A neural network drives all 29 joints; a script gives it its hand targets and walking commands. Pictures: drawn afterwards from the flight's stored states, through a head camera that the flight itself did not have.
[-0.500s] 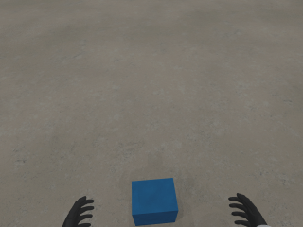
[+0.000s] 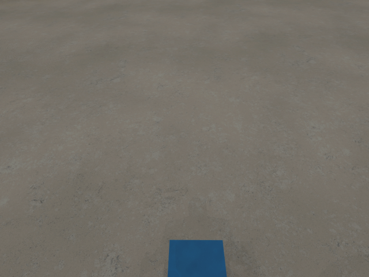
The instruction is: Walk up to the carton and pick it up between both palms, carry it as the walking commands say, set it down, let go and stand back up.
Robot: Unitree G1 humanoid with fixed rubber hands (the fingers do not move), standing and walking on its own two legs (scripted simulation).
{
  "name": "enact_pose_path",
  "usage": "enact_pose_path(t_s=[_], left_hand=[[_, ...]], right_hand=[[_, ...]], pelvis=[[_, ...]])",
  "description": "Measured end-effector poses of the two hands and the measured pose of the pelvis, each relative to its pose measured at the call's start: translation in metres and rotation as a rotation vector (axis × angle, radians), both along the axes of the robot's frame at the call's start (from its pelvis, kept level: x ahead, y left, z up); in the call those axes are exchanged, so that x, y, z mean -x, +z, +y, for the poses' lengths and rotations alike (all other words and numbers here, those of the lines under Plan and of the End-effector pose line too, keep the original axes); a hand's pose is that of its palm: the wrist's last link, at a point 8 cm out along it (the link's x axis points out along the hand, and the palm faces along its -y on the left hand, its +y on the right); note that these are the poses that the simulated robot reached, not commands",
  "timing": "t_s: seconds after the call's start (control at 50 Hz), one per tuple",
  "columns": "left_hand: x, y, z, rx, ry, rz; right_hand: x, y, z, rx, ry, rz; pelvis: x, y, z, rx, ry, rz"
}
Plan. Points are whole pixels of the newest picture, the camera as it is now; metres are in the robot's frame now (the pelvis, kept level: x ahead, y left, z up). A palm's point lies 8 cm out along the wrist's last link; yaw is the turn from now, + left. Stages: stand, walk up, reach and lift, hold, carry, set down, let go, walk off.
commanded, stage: stand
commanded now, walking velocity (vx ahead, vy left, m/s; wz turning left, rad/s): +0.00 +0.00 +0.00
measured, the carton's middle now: (195, 270) +0.35 -0.02 -0.65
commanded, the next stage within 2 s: none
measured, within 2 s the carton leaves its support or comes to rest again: neither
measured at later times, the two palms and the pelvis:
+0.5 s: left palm out of the picture -0.05 +0.23 -0.15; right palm out of the picture -0.02 -0.23 -0.14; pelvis -0.01 +0.00 +0.00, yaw +1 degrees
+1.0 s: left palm out of the picture -0.09 +0.20 -0.15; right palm out of the picture -0.07 -0.22 -0.14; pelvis -0.03 -0.01 +0.01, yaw +2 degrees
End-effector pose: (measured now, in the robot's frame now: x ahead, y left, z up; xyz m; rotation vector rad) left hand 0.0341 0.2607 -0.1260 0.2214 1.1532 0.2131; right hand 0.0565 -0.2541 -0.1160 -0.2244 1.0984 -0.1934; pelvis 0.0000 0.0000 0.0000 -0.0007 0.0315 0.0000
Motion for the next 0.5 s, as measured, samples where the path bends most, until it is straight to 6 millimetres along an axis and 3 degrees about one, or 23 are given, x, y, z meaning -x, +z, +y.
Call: enact_pose_path(t_s=[0.26,0.5], left_hand=[[0.056,-0.015,-0.015,0.043,0.04,0.186],[0.084,-0.019,-0.033,0.079,0.055,0.27]], right_hand=[[0.054,-0.015,0.012,-0.026,-0.03,0.186],[0.08,-0.02,0.026,-0.065,-0.038,0.258]], pelvis=[[0.005,0.001,0.0,-0.001,0.01,-0.019],[0.012,0.003,-0.003,0.002,0.021,-0.035]])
